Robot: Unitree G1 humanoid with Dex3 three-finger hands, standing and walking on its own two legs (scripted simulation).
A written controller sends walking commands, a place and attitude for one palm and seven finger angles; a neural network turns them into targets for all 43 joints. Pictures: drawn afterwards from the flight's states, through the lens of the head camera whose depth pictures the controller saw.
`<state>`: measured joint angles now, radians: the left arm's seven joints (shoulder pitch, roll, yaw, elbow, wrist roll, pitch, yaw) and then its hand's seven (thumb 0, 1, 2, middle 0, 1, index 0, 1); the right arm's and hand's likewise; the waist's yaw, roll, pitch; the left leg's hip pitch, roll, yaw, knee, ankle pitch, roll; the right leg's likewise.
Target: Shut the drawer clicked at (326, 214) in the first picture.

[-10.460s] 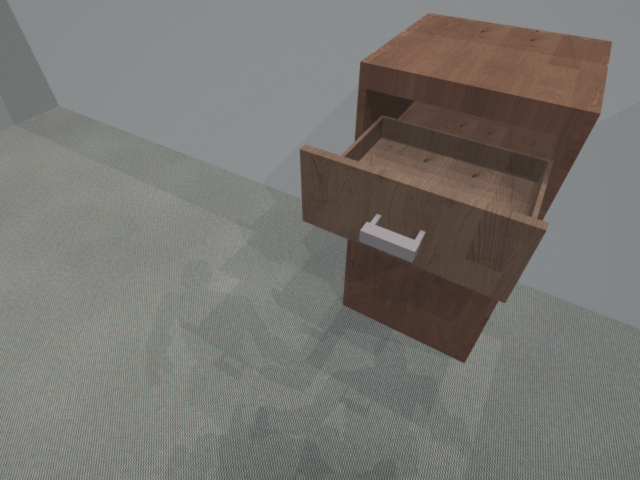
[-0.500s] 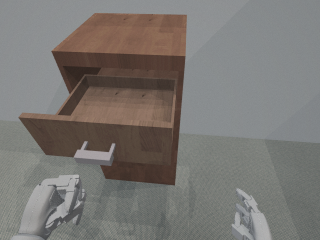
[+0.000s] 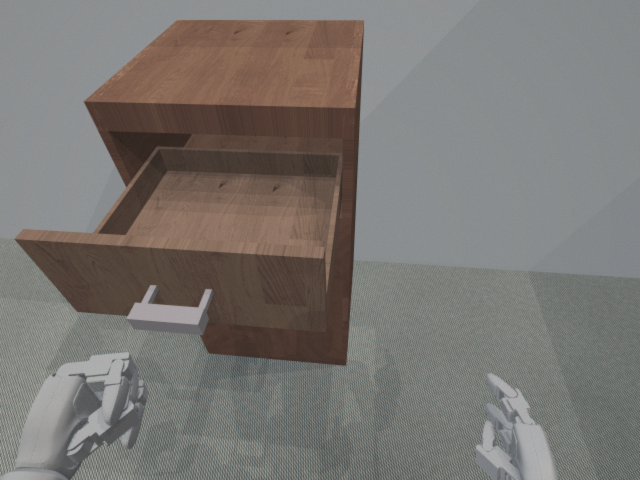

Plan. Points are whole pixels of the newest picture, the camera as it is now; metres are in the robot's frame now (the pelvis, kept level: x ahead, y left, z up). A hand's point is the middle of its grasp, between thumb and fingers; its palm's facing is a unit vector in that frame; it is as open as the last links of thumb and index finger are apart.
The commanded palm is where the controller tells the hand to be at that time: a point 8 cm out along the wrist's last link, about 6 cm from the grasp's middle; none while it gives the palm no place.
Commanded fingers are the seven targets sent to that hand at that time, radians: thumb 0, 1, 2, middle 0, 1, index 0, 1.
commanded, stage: bring the fist close to the handle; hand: left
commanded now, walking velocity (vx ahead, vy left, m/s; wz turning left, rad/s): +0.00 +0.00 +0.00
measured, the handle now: (174, 305) +0.34 +0.25 +0.02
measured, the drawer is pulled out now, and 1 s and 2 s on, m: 0.28 0.28 0.23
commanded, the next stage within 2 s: push the drawer shut in 1.18 s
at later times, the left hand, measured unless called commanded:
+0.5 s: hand (156, 396) +0.20 +0.21 +0.05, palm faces +0.00 -1.00 -0.04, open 3.3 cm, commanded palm +0.17 +0.27 +0.05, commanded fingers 0.00 0.90 0.90 -1.40 -1.60 -1.40 -1.60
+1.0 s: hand (180, 379) +0.23 +0.20 +0.02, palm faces -0.04 -1.00 -0.04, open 3.3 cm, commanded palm +0.20 +0.26 +0.02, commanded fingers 0.00 0.90 0.90 -1.40 -1.60 -1.40 -1.60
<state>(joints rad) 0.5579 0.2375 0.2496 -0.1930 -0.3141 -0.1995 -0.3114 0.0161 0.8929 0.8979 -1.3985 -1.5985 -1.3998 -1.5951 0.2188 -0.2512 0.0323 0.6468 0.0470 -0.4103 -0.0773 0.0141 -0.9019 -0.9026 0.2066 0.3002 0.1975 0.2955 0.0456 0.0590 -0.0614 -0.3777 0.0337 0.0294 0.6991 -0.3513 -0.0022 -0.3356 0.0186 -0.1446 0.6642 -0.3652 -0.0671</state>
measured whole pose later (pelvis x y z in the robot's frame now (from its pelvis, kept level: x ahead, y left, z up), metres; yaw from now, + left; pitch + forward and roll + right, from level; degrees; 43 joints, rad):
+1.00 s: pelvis -0.01 +0.04 -0.04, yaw -1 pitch +12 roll -2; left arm 0.32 0.21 0.12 -0.02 -0.24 -0.35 -0.22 0.02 0.90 0.90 -1.40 -1.60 -1.40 -1.60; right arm 0.25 -0.25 0.03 0.56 0.01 -0.26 -0.03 0.01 -0.90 -0.90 0.21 0.30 0.20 0.30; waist -0.01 0.04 -0.10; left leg -0.74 0.01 0.05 0.98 -0.45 0.05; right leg -0.69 -0.03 -0.12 0.95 -0.45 -0.03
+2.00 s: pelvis -0.01 +0.01 -0.04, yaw +0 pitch +12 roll +0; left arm -0.06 0.28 0.24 0.39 -0.26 -0.35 -0.30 0.04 0.81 0.90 -1.40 -1.60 -1.40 -1.60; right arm 0.23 -0.27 0.03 0.62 0.03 -0.21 -0.05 0.01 -0.90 -0.90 0.21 0.30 0.20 0.30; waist -0.03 0.04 -0.08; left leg -0.73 0.03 0.03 0.95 -0.43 0.01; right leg -0.70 0.00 -0.14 0.93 -0.46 -0.07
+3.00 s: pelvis -0.02 +0.03 -0.04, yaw -2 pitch +16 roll -1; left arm -0.58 0.36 0.33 0.91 -0.15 -0.41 -0.24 0.05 0.79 0.87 -1.40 -1.60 -1.40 -1.60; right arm 0.31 -0.27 0.04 0.64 0.00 -0.07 -0.02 0.01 -0.90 -0.90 0.21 0.30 0.20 0.30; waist -0.10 0.02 -0.09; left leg -0.82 0.03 0.07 0.97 -0.43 0.04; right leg -0.80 -0.01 -0.10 0.94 -0.43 -0.04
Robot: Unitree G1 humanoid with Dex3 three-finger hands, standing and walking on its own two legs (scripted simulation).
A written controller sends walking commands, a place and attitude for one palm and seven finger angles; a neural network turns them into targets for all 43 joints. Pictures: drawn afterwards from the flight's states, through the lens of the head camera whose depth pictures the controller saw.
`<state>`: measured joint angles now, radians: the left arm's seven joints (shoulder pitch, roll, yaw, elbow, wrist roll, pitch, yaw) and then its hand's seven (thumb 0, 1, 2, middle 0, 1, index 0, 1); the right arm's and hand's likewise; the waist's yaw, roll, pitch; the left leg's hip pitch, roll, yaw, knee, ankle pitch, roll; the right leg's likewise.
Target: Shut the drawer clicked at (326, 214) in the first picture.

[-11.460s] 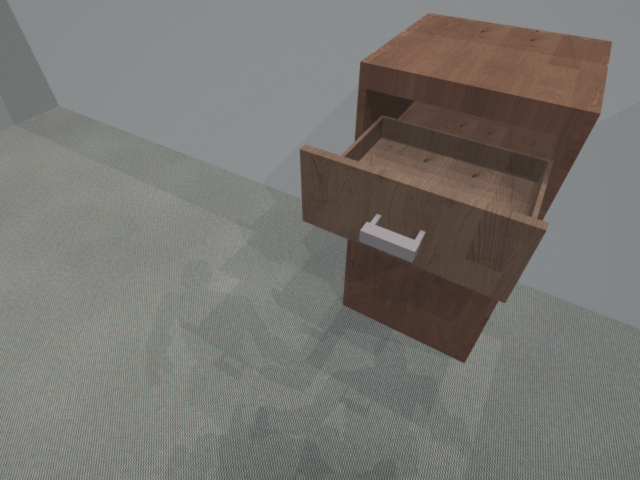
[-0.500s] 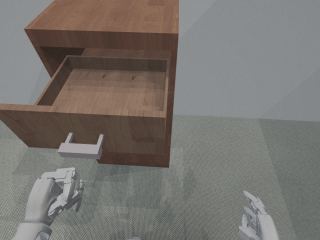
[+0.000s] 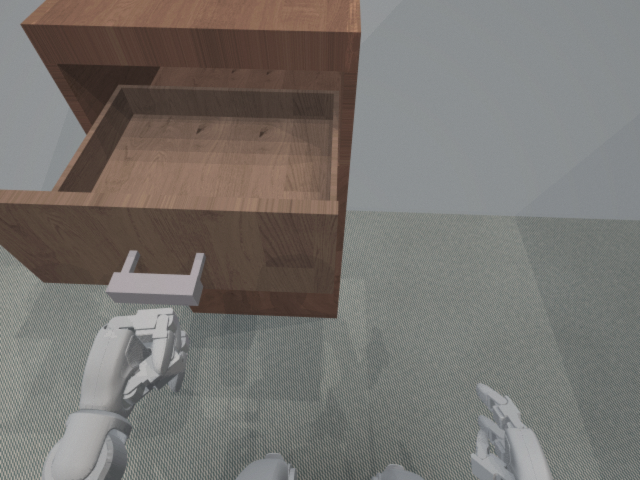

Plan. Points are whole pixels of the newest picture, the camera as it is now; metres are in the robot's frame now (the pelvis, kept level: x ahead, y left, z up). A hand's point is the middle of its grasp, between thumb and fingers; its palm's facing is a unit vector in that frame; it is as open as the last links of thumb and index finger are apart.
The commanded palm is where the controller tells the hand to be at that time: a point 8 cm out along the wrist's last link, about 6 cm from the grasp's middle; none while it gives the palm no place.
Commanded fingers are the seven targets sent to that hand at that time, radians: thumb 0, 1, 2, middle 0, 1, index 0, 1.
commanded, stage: bring the fist close to the handle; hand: left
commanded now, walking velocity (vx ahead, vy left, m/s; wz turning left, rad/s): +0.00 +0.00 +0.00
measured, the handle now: (161, 273) +0.35 +0.22 +0.06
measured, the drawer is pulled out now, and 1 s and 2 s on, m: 0.28 0.23 0.11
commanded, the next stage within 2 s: push the drawer shut in 0.18 s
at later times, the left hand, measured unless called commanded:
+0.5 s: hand (194, 344) +0.26 +0.16 +0.05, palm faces -0.02 -1.00 -0.06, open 3.3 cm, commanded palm +0.24 +0.23 +0.06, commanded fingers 0.00 0.90 0.90 -1.40 -1.60 -1.40 -1.60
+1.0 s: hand (199, 297) +0.32 +0.17 +0.05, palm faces -0.02 -1.00 -0.06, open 3.2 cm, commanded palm +0.30 +0.23 +0.06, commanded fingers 0.00 0.90 0.90 -1.40 -1.60 -1.40 -1.60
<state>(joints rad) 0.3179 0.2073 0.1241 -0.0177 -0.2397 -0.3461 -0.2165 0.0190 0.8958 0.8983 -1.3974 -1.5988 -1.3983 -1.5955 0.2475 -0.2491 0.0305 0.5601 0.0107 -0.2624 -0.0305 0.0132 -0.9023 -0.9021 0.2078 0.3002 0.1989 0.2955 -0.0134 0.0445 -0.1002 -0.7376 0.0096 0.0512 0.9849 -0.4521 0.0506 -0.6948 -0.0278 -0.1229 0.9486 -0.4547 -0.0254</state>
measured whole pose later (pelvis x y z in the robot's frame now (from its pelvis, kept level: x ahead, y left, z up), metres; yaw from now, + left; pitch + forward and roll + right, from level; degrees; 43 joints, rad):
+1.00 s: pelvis +0.00 -0.03 +0.00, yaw +0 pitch +12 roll +0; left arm -0.06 0.28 0.24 0.39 -0.26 -0.35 -0.30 0.04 0.81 0.90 -1.40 -1.60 -1.40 -1.60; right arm 0.23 -0.27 0.03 0.62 0.03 -0.21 -0.05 0.01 -0.90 -0.90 0.21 0.30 0.20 0.30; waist -0.03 0.04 -0.08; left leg -0.73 0.03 0.03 0.95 -0.43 0.01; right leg -0.70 0.00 -0.14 0.93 -0.46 -0.07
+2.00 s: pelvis +0.00 -0.01 +0.00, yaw -2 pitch +16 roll -1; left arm -0.58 0.36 0.33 0.91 -0.15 -0.41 -0.24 0.05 0.79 0.87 -1.40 -1.60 -1.40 -1.60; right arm 0.31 -0.27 0.04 0.64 0.00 -0.07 -0.02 0.01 -0.90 -0.90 0.21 0.30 0.20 0.30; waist -0.10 0.02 -0.09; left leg -0.82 0.03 0.07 0.97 -0.43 0.04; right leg -0.80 -0.01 -0.10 0.94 -0.43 -0.04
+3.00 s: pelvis +0.00 +0.00 -0.02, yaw -3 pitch +25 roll -4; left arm -1.01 0.59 0.45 1.27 -0.02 -0.39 -0.22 0.02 0.71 0.88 -1.40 -1.60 -1.40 -1.60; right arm 0.41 -0.28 0.07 0.63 -0.05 0.04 0.01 0.00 -0.91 -0.90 0.21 0.30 0.20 0.30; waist -0.22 0.04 -0.10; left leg -1.04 0.05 0.05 1.07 -0.46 0.06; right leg -0.99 0.01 -0.12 0.99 -0.43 -0.03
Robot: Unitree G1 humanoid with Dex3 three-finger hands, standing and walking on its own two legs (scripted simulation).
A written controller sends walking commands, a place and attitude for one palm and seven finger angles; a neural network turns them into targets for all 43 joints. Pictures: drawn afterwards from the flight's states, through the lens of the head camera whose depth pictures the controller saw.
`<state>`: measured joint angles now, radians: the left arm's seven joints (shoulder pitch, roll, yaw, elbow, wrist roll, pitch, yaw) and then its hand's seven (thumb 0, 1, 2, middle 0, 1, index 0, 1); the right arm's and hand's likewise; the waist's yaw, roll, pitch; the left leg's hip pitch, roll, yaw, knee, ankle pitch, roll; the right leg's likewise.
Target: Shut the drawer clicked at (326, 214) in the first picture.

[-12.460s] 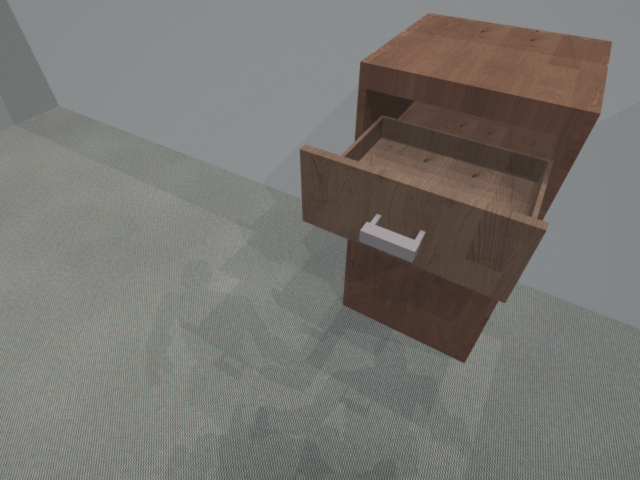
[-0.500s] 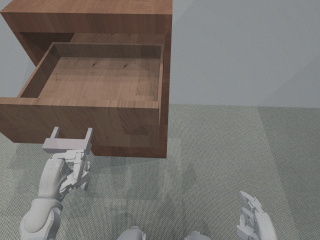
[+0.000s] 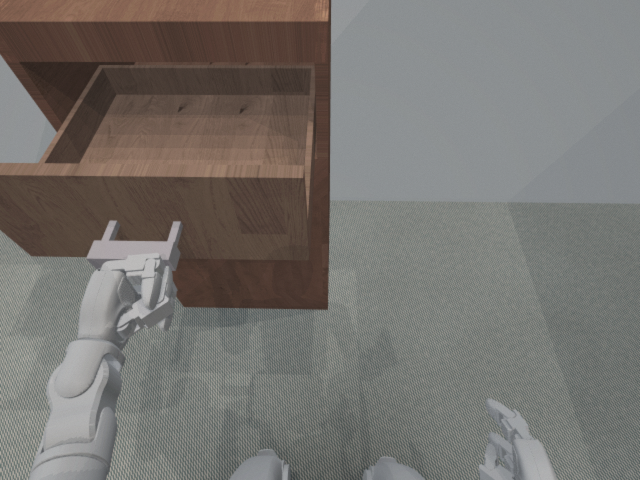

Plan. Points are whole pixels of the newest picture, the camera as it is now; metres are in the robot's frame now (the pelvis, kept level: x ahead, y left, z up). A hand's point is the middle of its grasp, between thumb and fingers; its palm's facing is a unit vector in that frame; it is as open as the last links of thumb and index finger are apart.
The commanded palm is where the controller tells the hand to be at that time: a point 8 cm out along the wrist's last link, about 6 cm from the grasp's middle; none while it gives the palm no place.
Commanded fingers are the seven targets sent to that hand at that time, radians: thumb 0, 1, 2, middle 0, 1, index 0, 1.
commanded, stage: push the drawer shut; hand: left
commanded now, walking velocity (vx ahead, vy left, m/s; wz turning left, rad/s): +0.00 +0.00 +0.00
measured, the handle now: (140, 241) +0.40 +0.25 +0.05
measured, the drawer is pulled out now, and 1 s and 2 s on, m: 0.23 0.11 0.00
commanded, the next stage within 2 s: none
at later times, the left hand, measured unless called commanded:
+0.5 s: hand (174, 262) +0.37 +0.20 +0.05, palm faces -0.03 -1.00 -0.05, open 3.3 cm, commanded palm +0.35 +0.26 +0.06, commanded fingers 0.00 0.90 0.90 -1.40 -1.60 -1.40 -1.60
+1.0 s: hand (186, 221) +0.43 +0.20 +0.05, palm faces -0.02 -1.00 -0.03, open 3.3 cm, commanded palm +0.42 +0.26 +0.06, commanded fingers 0.00 0.90 0.90 -1.40 -1.60 -1.40 -1.60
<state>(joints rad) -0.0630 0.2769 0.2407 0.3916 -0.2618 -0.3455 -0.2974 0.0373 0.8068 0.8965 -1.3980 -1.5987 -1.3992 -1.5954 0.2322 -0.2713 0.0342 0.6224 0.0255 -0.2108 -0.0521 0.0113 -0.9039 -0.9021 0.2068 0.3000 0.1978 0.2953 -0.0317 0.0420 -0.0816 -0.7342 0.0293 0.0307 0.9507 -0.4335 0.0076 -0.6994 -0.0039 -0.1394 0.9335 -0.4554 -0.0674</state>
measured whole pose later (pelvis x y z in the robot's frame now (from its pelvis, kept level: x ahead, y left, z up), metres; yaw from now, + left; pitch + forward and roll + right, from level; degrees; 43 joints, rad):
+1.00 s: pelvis -0.01 +0.02 +0.00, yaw -2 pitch +16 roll -1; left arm -0.58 0.36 0.33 0.91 -0.15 -0.41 -0.24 0.05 0.79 0.87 -1.40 -1.60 -1.40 -1.60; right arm 0.31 -0.27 0.04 0.64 0.00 -0.07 -0.02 0.01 -0.90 -0.90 0.21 0.30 0.20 0.30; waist -0.10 0.02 -0.09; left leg -0.82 0.03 0.07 0.97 -0.43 0.04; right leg -0.80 -0.01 -0.10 0.94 -0.43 -0.04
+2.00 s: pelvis +0.00 +0.03 -0.02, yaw -3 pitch +25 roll -4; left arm -1.01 0.59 0.45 1.27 -0.02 -0.39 -0.22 0.02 0.71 0.88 -1.40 -1.60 -1.40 -1.60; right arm 0.41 -0.28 0.07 0.63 -0.05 0.04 0.01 0.00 -0.91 -0.90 0.21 0.30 0.20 0.30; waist -0.22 0.04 -0.10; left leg -1.04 0.05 0.05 1.07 -0.46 0.06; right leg -0.99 0.01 -0.12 0.99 -0.43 -0.03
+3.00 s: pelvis -0.02 +0.04 -0.03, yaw -4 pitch +26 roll -5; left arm -1.08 0.64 0.43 1.27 -0.01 -0.34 -0.21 0.04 0.66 0.88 -1.40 -1.60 -1.40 -1.60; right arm 0.44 -0.28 0.08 0.63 -0.05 -0.01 0.03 0.00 -0.90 -0.90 0.21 0.30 0.20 0.30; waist -0.24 0.04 -0.09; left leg -1.13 0.06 0.03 1.11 -0.44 0.06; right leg -1.06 0.02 -0.13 1.00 -0.40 -0.03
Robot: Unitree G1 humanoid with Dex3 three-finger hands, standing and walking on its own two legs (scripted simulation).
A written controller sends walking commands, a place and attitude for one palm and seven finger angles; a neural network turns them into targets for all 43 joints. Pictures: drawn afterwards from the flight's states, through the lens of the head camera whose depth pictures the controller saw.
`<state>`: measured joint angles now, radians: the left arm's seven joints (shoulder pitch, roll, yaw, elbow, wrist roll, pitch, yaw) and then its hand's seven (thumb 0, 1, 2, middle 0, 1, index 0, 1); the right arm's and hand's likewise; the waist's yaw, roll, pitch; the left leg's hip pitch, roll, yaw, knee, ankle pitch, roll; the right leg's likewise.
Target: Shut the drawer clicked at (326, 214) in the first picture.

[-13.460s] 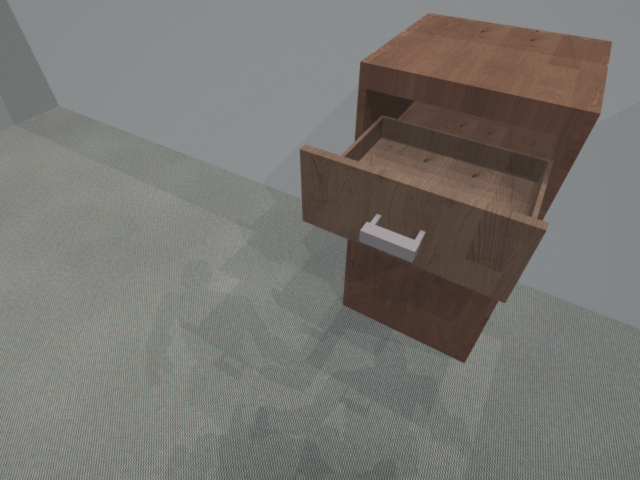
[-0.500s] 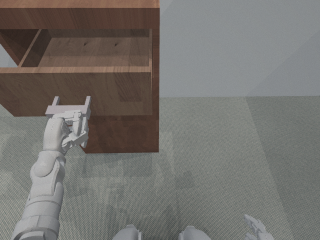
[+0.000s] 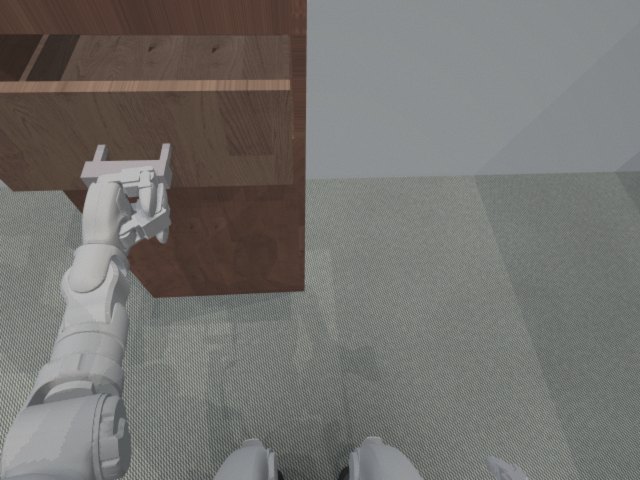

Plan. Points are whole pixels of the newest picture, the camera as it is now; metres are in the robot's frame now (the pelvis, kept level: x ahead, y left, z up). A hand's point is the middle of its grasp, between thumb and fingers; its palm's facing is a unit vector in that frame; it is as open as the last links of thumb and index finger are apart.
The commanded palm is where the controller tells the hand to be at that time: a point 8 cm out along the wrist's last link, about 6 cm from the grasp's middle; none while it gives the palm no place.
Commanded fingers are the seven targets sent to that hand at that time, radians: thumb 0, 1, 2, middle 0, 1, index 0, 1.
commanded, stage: push the drawer shut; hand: left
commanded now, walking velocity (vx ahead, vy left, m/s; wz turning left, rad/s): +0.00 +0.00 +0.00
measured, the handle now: (131, 163) +0.51 +0.24 +0.06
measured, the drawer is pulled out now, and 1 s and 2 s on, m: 0.11 0.00 0.00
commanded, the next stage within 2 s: pull the fist back off the drawer in 1.38 s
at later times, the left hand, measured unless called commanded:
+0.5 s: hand (165, 175) +0.49 +0.19 +0.05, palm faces +0.01 -1.00 -0.02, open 3.2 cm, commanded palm +0.48 +0.25 +0.06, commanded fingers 0.00 0.90 0.90 -1.40 -1.60 -1.40 -1.60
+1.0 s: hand (169, 147) +0.54 +0.20 +0.05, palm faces +0.02 -1.00 -0.02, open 3.1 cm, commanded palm +0.54 +0.24 +0.06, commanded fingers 0.00 0.90 0.90 -1.40 -1.60 -1.40 -1.60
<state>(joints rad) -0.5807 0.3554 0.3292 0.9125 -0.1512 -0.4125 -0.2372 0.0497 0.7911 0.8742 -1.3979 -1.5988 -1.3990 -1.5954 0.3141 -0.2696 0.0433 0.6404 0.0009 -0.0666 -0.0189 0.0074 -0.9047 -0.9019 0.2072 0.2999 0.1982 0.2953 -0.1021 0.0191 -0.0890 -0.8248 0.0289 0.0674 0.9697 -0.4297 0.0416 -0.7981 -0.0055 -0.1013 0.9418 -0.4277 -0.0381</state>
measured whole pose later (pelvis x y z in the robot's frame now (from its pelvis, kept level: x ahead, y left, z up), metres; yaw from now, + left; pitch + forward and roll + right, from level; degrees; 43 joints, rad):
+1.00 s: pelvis +0.00 +0.01 -0.02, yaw -1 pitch +25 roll -4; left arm -1.01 0.59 0.45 1.27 -0.02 -0.39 -0.22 0.02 0.71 0.88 -1.40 -1.60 -1.40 -1.60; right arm 0.41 -0.28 0.07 0.63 -0.05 0.04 0.01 0.00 -0.91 -0.90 0.21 0.30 0.20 0.30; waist -0.22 0.04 -0.10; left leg -1.04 0.05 0.05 1.07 -0.46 0.06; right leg -0.99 0.01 -0.12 0.99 -0.43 -0.03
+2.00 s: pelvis -0.02 +0.02 -0.03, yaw -2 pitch +26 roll -5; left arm -1.08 0.64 0.43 1.27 -0.01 -0.34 -0.21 0.04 0.66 0.88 -1.40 -1.60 -1.40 -1.60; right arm 0.44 -0.28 0.08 0.63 -0.05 -0.01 0.03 0.00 -0.90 -0.90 0.21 0.30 0.20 0.30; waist -0.24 0.04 -0.09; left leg -1.13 0.06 0.03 1.11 -0.44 0.06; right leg -1.06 0.02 -0.13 1.00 -0.40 -0.03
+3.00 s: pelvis +0.03 +0.01 +0.05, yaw +0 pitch +2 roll -1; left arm 0.00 0.31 0.18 0.14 -0.09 -0.10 0.03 0.02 0.89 0.90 -1.40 -1.60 -1.40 -1.60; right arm 0.19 -0.25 0.04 0.58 0.04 -0.03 -0.06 0.01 -0.91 -0.90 0.21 0.30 0.20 0.30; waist 0.01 0.05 -0.04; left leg -0.29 0.00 0.08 0.57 -0.32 0.04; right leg -0.28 0.00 -0.07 0.55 -0.31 -0.02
